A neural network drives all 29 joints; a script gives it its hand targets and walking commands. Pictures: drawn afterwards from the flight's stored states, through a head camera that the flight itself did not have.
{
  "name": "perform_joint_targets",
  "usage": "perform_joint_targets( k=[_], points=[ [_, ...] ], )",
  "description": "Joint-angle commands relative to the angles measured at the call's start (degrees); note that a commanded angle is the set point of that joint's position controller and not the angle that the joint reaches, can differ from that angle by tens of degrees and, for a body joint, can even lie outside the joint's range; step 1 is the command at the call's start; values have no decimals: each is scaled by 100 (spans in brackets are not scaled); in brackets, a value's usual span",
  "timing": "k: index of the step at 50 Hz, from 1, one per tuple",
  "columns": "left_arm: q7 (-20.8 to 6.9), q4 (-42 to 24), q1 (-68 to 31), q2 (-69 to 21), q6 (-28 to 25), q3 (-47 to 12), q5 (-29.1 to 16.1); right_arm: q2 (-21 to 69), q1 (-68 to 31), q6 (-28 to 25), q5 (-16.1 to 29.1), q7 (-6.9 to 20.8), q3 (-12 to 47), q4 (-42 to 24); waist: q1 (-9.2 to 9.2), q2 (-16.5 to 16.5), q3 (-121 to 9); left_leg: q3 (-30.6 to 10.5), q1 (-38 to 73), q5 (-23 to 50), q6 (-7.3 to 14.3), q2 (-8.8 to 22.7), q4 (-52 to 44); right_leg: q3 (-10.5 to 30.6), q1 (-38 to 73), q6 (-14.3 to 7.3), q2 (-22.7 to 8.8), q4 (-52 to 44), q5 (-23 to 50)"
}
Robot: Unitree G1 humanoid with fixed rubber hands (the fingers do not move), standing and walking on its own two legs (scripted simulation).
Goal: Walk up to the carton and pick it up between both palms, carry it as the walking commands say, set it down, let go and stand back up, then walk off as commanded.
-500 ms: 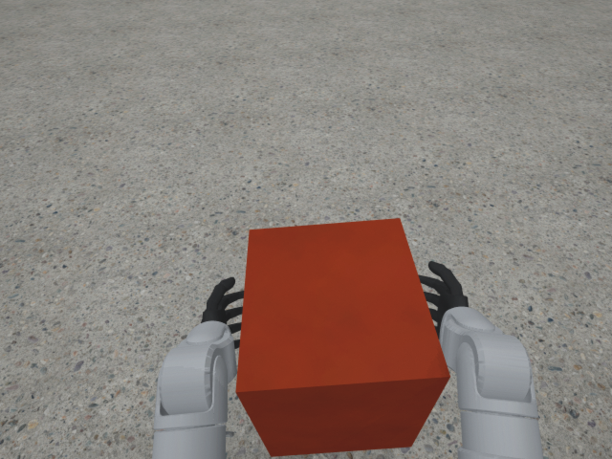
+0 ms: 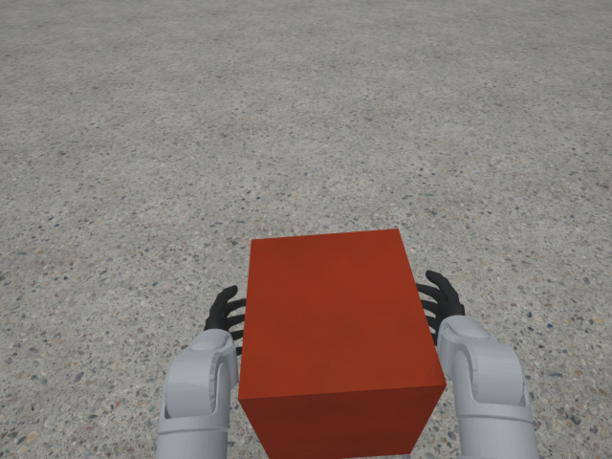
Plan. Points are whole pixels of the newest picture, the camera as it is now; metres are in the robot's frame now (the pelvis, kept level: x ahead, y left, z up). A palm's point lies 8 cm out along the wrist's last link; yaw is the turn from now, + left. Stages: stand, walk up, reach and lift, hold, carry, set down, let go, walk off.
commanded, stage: carry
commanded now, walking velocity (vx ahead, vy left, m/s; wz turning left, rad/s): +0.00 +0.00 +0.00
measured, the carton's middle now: (333, 349) +0.29 +0.00 +0.00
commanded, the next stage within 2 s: none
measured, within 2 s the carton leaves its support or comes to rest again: neither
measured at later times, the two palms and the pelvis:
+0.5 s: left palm (226, 334) +0.27 +0.13 +0.08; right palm (469, 315) +0.28 -0.16 +0.10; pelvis +0.00 -0.02 +0.00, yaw +1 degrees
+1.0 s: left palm (266, 401) +0.21 +0.08 +0.03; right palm (476, 310) +0.31 -0.19 +0.06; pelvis +0.00 -0.14 -0.02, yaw +15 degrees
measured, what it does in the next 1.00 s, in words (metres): steps to the right, turning left: left foot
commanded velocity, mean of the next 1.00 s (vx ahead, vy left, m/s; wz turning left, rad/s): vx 0.00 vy -0.14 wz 0.43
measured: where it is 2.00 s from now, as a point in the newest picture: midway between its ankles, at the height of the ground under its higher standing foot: outside the picture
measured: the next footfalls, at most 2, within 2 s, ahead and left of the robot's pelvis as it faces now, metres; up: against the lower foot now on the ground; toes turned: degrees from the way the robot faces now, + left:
left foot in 0.92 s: -0.01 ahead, +0.02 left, +0.00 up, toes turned +22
right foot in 1.12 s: +0.12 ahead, -0.29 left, +0.00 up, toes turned +49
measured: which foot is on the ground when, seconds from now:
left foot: down 0.00-0.68, up 0.70-0.90, down 0.92-1.00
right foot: down 0.00-0.94, up 0.96-1.00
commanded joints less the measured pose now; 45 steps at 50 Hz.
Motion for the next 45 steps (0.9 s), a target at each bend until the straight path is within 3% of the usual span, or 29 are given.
perform_joint_targets(
  k=[1,15,17,21,23,25,29,31,32,33,34,35,36,38,39,41,43,45],
  points=[
    [-1293,-1201,-3466,-4529,-428,-3201,-1654,4766,-2567,-77,1613,1120,3411,-532,-17,147,-2085,-1016,169,1872,-240,1057,-837,681,1072,-166,-678,-253,689],
    [-1257,-1167,-3355,-4399,-598,-3126,-1564,4631,-2471,-250,1520,1075,3339,-518,-25,118,-2171,-986,157,1633,-205,1024,-782,737,1192,-186,-725,-309,806],
    [-1213,-3175,-3912,-4844,-101,-4349,-2595,5041,-3170,227,2600,1043,4555,-2616,-53,118,-2090,-1207,134,2068,-253,1247,-791,604,1036,-91,-690,-195,744],
    [-1206,-2545,-3100,-4751,765,-4050,-2413,4854,-2446,1119,2458,1063,4228,-2060,-98,569,-2185,-1848,491,3462,-16,1792,-642,318,457,67,-480,361,291],
    [-1256,-2304,-2677,-4683,1010,-3932,-2304,4809,-2005,1351,2369,1121,4165,-1803,-107,885,-2180,-2121,732,4597,209,2130,-572,232,100,149,-340,768,-705],
    [-1324,-2271,-2732,-4737,1142,-3928,-2303,4895,-1884,1481,2306,1184,4143,-1666,-132,966,-1946,-2300,848,5337,368,2303,-533,287,-329,247,-256,1072,-1409],
    [-1464,-2495,-3426,-5115,1233,-4018,-2540,5222,-2604,1581,2409,1219,4268,-1999,-113,816,-1483,-2308,209,4401,442,2221,-610,349,-275,286,-258,1189,-1447],
    [-1489,-2594,-3596,-5229,1258,-4055,-2636,5334,-2820,1599,2478,1222,4289,-2105,-57,893,-1498,-2101,-216,4073,286,2029,-452,241,313,254,-256,697,-1055],
    [-1495,-2606,-3643,-5251,1265,-4049,-2685,5354,-2955,1613,2522,1203,4307,-2153,2,800,-1612,-1869,-619,3768,77,1794,-169,274,979,152,-359,193,-516],
    [-1501,-2674,-3784,-5202,1267,-4060,-2740,5363,-2997,1627,2548,1178,4314,-2214,-29,351,-1806,-1524,-1063,3033,-198,1400,281,529,1687,-13,-736,-157,614],
    [-1487,-2607,-3789,-5137,1281,-4021,-2719,5369,-3023,1656,2579,1178,4286,-2207,-27,-592,-2085,-1018,-1751,1606,-419,991,1062,1226,2447,-318,-1593,-312,1811],
    [-1462,-2461,-3580,-5176,1275,-3934,-2642,5389,-3024,1690,2612,1211,4272,-2156,-1,-1362,-2227,-540,-2060,-854,-469,631,1648,1636,2703,-688,-2173,-622,2110],
    [-1464,-2192,-3206,-5297,1265,-3760,-2478,5421,-2903,1717,2586,1251,4240,-1987,70,-1378,-2321,-390,-1814,-1420,-474,608,2256,1531,2420,-898,-2213,-896,1366],
    [-1429,-1953,-2729,-5340,1232,-3553,-2211,5521,-2667,1718,2661,1337,4271,-1750,81,-665,-2167,-449,-1639,-1182,-397,666,2480,1284,1977,-859,-2095,-1227,147],
    [-1398,-2037,-2723,-5401,1175,-3634,-2186,5575,-2693,1681,2747,1390,4325,-1824,56,-415,-2246,-479,-1487,-1134,-345,725,2440,1114,1870,-826,-2069,-1189,93],
    [-1360,-2343,-3036,-5519,1091,-3801,-2243,5679,-2710,1636,2813,1465,4307,-1819,33,-350,-2334,-344,-1167,-976,-322,767,2024,667,1651,-806,-2024,-990,185],
    [-1346,-2585,-3281,-5536,1051,-3978,-2326,5681,-2763,1572,2824,1460,4264,-1920,10,-412,-2511,-183,-645,-801,-241,718,1405,234,1524,-598,-1900,-883,72],
    [-1329,-2864,-3466,-5514,1034,-4131,-2398,5669,-2768,1527,2831,1443,4233,-2040,-57,-399,-2596,-171,29,-428,-72,694,464,-45,1212,-258,-1744,-701,-203]
  ],
)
